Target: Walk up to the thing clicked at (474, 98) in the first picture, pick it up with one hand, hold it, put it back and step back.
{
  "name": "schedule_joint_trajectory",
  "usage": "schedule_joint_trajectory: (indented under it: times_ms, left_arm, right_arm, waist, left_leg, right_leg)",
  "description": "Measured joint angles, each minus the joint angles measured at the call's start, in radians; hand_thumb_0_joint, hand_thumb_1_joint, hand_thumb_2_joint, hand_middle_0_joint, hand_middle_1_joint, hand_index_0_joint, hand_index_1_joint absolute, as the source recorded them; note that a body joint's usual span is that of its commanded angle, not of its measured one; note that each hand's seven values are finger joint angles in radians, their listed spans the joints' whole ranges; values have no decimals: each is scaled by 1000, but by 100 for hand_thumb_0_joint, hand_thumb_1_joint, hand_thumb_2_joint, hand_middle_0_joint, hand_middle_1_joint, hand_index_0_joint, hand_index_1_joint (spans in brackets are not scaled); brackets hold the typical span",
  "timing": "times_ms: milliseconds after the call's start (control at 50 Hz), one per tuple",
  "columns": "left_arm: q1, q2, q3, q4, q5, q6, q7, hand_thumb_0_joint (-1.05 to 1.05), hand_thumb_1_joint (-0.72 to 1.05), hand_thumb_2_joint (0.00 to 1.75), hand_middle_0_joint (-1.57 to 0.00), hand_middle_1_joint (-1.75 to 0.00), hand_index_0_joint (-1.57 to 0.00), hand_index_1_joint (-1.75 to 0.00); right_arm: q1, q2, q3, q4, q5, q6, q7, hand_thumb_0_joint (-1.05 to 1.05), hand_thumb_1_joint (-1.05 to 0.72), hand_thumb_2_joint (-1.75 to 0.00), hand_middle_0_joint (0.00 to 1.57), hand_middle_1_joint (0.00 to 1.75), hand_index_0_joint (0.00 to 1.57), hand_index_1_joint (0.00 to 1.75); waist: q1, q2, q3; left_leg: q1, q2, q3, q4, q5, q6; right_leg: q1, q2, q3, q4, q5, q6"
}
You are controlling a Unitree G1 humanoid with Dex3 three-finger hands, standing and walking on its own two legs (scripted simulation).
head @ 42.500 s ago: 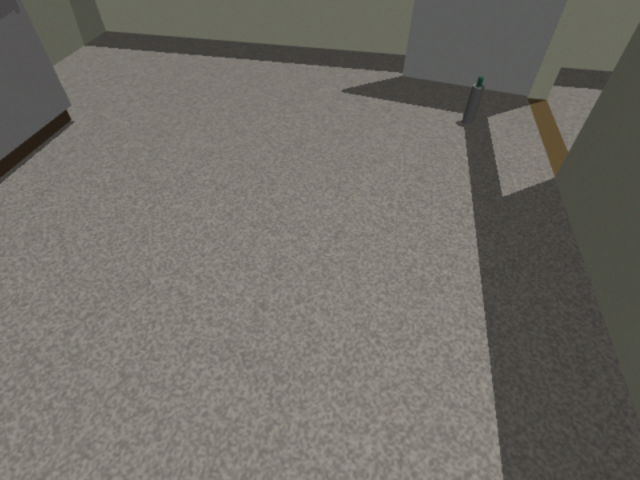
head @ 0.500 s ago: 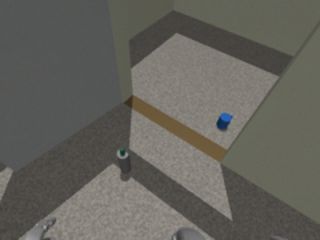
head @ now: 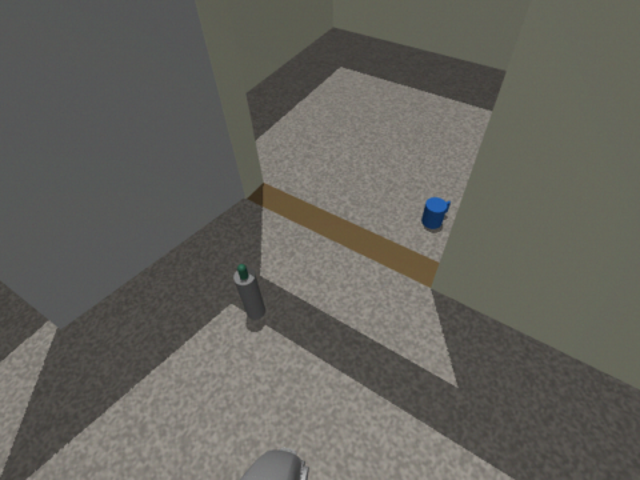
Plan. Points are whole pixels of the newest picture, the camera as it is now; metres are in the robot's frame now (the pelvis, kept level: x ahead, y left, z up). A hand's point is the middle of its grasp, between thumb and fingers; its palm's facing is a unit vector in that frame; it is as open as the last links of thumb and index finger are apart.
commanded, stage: step back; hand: left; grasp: from the side
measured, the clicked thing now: (249, 290) +0.74 +0.28 -0.62
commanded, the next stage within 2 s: stand in 1.68 s
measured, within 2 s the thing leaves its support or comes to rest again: neither
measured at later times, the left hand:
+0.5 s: hand out of the picture -0.10 +0.24 -0.15, palm faces -0.01 -0.91 -0.41, open 7.4 cm
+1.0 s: hand out of the picture -0.23 +0.24 -0.14, palm faces +0.10 -0.91 -0.40, open 7.4 cm
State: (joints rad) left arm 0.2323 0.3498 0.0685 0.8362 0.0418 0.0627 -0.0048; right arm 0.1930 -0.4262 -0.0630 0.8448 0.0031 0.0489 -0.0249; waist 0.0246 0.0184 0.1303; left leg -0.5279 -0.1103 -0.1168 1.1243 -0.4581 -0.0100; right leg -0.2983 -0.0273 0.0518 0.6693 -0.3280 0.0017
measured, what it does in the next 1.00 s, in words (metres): walks backwards: left foot, then right foot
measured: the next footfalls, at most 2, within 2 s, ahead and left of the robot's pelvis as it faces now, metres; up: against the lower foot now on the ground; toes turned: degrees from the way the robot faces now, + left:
left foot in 0.14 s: -0.02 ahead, +0.10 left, +0.00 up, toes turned +2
right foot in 0.50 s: -0.15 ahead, -0.16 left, +0.00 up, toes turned +5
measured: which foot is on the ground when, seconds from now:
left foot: up 0.00-0.12, down 0.14-0.52, up 0.54-0.82, down 0.84-1.00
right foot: down 0.00-0.16, up 0.18-0.48, down 0.50-1.00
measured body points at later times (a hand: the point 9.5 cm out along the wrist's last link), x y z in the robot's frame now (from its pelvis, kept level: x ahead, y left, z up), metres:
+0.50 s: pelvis -0.18 -0.04 -0.01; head -0.13 -0.04 +0.43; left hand -0.10 +0.28 -0.13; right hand -0.04 -0.36 -0.12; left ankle -0.06 +0.10 -0.72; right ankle -0.22 -0.17 -0.73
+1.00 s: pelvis -0.25 -0.05 +0.00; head -0.25 -0.05 +0.45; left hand -0.23 +0.28 -0.11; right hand -0.17 -0.35 -0.12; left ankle -0.26 +0.08 -0.72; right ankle -0.21 -0.16 -0.70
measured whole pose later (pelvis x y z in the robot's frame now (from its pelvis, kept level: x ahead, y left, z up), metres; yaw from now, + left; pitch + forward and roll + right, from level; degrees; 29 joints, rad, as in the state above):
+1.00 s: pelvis -0.25 -0.05 +0.00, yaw +6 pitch -3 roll +1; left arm 0.24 0.41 0.06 0.97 0.02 0.01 -0.02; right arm 0.26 -0.35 -0.06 0.98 -0.04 -0.01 0.02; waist 0.00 -0.03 0.06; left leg -0.21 -0.03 -0.01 0.56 -0.29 0.02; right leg -0.37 -0.03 0.01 0.83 -0.46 -0.02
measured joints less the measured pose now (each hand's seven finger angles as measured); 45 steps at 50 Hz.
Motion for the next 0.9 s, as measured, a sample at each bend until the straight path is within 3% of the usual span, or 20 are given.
schedule_joint_trajectory:
  times_ms: [40, 100, 140, 180, 240, 280, 340, 420, 480, 520, 560, 580, 640, 700, 800, 820, 860, 900]
  left_arm:
    - [-21, 3, -1, -15, 1, -2, 7, 1, 90, 90, -21, -30, -21, -30]
    - [-66, 15, -2, -48, -2, -7, 17, 1, 90, 90, -21, -30, -21, -30]
    - [-97, 26, -7, -67, -11, -6, 19, 1, 90, 90, -21, -30, -21, -30]
    - [-129, 44, -6, -71, -21, 1, 21, 1, 90, 90, -21, -30, -21, -30]
    - [-140, 37, -6, -49, -29, 17, 27, 1, 90, 90, -21, -30, -21, -30]
    - [-132, 39, -5, -38, -36, 18, 28, 1, 91, 90, -20, -30, -21, -30]
    - [-108, 41, 0, -28, -35, 13, 23, 1, 91, 90, -20, -30, -21, -30]
    - [-75, 43, -2, -9, -29, 7, 16, 1, 91, 90, -20, -30, -20, -30]
    - [-51, 44, -6, 20, -27, -10, 11, 1, 91, 90, -20, -30, -20, -30]
    - [-46, 20, -4, 53, -15, -22, 11, 1, 91, 90, -20, -30, -20, -30]
    - [-19, 15, -9, 64, -4, -21, 4, 1, 91, 90, -20, -30, -21, -30]
    - [-5, 14, -9, 66, -4, -21, 4, 1, 91, 90, -21, -30, -21, -30]
    - [14, 7, -10, 78, 0, -25, 11, 1, 90, 90, -21, -30, -21, -30]
    - [16, 11, -4, 72, 4, -41, 12, 1, 90, 90, -21, -30, -21, -30]
    - [5, 34, 5, 59, 4, -61, 6, 1, 90, 90, -21, -30, -21, -30]
    - [2, 40, 4, 61, 3, -60, 4, 1, 90, 90, -21, -30, -21, -30]
    - [-2, 56, 1, 70, 0, -51, 2, 1, 90, 90, -21, -30, -21, -30]
    - [6, 54, -4, 97, -8, -40, 2, 1, 90, 90, -21, -30, -21, -30]
  right_arm:
    - [23, 3, 5, 6, -1, -3, 2, 1, -90, -90, 20, 30, 20, 30]
    - [45, 16, 10, 18, -10, -2, 7, 1, -90, -90, 20, 30, 20, 30]
    - [54, 24, 11, 25, -15, -9, 11, 1, -90, -90, 20, 30, 20, 30]
    - [38, 52, 12, 41, -25, -10, 15, 1, -90, -90, 20, 30, 20, 30]
    - [29, 62, 22, 37, -33, -14, 27, 1, -90, -90, 20, 30, 21, 30]
    - [18, 68, 28, 34, -37, -15, 22, 1, -90, -90, 20, 30, 21, 30]
    - [-6, 67, 24, 17, -39, -16, 18, 1, -90, -90, 20, 30, 21, 30]
    - [-52, 52, 16, -18, -40, -15, 17, 1, -90, -90, 20, 30, 21, 30]
    - [-85, 31, 14, -35, -36, -5, 21, 1, -90, -90, 20, 30, 21, 30]
    - [-103, 8, 7, -27, -32, 6, 22, 1, -90, -90, 20, 30, 21, 30]
    - [-89, 16, -1, -4, -26, 20, 15, 1, -90, -90, 20, 30, 21, 30]
    - [-77, 19, 0, 5, -24, 25, 14, 1, -90, -90, 20, 30, 20, 30]
    - [-34, 11, 2, 27, -15, 17, 16, 1, -90, -90, 20, 30, 20, 30]
    - [10, 4, 1, 55, -21, 10, 22, 1, -90, -90, 20, 30, 20, 30]
    - [57, 13, -4, 117, -35, 5, 43, 1, -90, -90, 20, 30, 20, 30]
    - [62, 16, -5, 126, -33, -2, 47, 1, -90, -90, 20, 30, 20, 30]
    - [56, 34, -11, 144, -36, -18, 49, 1, -90, -90, 20, 30, 20, 30]
    - [62, 45, -9, 141, -40, -35, 51, 1, -90, -90, 20, 30, 20, 30]
  waist:
    - [-7, -2, 2]
    - [-17, -12, 15]
    - [-26, -22, 25]
    - [-16, -75, 57]
    - [-33, -59, 56]
    - [-33, -56, 42]
    - [-27, -51, 29]
    - [-15, -36, 28]
    - [-2, -18, 23]
    - [-10, 44, 34]
    - [3, 34, 12]
    - [15, 18, 0]
    - [16, 10, -19]
    - [14, 17, -29]
    - [16, 10, -45]
    - [14, 6, -48]
    - [16, -34, -37]
    - [4, -38, -56]
  left_leg:
    - [52, 4, 19, -40, -15, -2]
    - [161, 37, 65, -226, -28, 2]
    - [247, 57, 95, -417, 59, 13]
    - [254, 30, 121, -449, 111, 39]
    - [224, 61, 104, -445, 141, 50]
    - [214, 81, 104, -478, 178, 46]
    - [188, 107, 109, -513, 228, 40]
    - [138, 138, 125, -521, 277, 29]
    - [83, 164, 137, -489, 297, 10]
    - [47, 189, 88, -437, 263, 10]
    - [9, 120, 26, -322, 75, 6]
    - [-6, 79, 5, -236, 33, 1]
    - [-17, 11, -24, -62, 31, -4]
    - [39, 20, -3, -61, 33, -17]
    - [202, 79, 62, -337, -45, -10]
    - [244, 87, 78, -421, -28, -2]
    - [287, 64, 102, -513, 119, 10]
    - [285, 61, 106, -519, 142, 27]
  right_leg:
    - [-19, -5, -17, -5, 20, -1]
    - [-59, -13, -49, 12, 40, 1]
    - [-96, -22, -71, 50, 41, 6]
    - [-125, -40, -37, 98, 21, 0]
    - [-178, 61, 34, 325, -178, -16]
    - [-198, 111, 70, 474, -194, -23]
    - [-169, 129, 82, 540, -185, -10]
    - [-56, 86, 55, 355, -189, 12]
    - [63, 44, 9, 63, -118, -1]
    - [93, 77, -29, -9, -94, -5]
    - [61, 63, -26, 18, -83, -18]
    - [51, 47, -16, 21, -74, -22]
    - [39, 16, -22, -6, -37, -20]
    - [28, 3, -48, -15, -18, -22]
    - [5, -23, -96, 7, -19, -24]
    - [-1, -30, -104, 16, -21, -19]
    - [-10, -58, -86, 49, -39, -18]
    - [-36, -35, -53, 108, -133, -22]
